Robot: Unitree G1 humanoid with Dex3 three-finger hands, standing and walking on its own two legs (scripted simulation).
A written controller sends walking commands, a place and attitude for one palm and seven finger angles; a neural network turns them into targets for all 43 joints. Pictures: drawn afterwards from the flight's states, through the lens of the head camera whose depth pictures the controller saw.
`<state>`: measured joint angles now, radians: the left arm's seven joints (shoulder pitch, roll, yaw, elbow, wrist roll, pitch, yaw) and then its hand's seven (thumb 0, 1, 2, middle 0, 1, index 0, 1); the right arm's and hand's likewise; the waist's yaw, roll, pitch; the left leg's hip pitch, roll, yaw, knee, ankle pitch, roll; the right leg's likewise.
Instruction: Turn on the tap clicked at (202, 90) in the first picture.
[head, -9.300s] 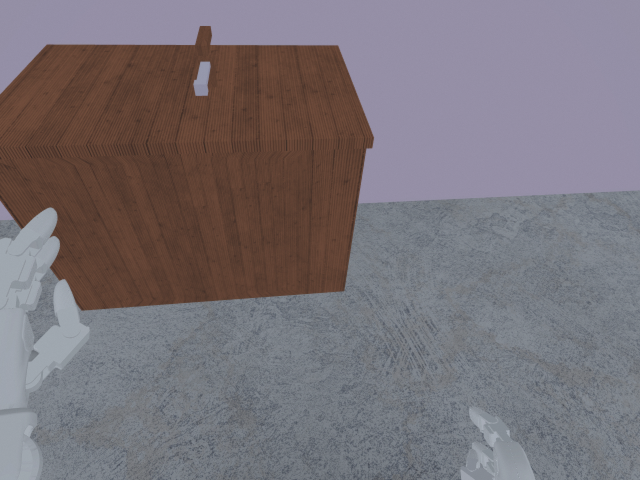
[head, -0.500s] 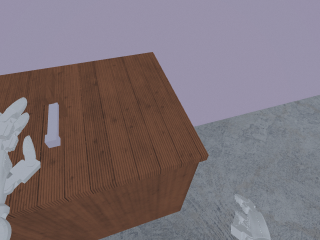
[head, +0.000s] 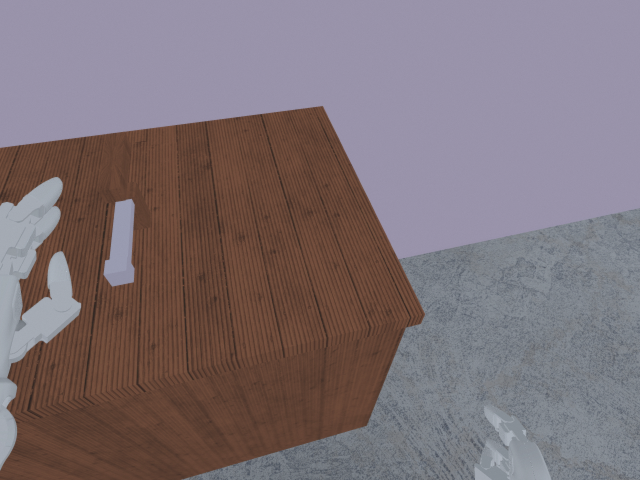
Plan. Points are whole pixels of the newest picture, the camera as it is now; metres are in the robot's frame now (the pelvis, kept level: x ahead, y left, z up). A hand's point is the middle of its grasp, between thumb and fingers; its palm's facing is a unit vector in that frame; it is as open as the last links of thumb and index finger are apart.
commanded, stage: come to a stop and stand still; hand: left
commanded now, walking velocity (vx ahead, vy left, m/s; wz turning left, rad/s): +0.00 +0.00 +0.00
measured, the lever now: (119, 271) +0.34 +0.32 +0.04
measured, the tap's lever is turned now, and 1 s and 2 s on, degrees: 0 0 0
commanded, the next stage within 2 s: look again from close up in 0.80 s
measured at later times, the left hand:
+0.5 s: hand out of the picture +0.24 +0.35 +0.18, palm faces +0.41 -0.84 -0.35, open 7.4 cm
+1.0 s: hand out of the picture +0.21 +0.33 +0.17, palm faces +0.38 -0.84 -0.39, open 7.4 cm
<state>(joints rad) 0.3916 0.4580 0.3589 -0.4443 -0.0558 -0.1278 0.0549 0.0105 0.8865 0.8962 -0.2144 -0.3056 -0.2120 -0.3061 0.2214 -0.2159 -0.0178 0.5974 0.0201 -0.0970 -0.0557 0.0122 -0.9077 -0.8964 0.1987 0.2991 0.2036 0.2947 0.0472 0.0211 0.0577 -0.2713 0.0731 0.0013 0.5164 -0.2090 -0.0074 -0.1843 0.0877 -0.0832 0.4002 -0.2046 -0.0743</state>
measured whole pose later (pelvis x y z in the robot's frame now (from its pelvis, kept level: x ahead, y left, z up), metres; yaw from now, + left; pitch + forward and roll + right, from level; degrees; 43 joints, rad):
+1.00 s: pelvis +0.00 +0.09 +0.00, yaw -1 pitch -2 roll -2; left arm 0.43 0.38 0.37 -0.47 -0.03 -0.24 0.10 0.01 0.89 0.90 -0.21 -0.30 -0.21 -0.31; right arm 0.21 -0.20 0.02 0.58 0.01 -0.10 -0.01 0.01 -0.90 -0.90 0.20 0.30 0.21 0.30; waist 0.03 -0.01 0.06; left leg -0.23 -0.03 0.07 0.46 -0.21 0.07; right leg -0.18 -0.02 -0.02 0.40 -0.19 0.03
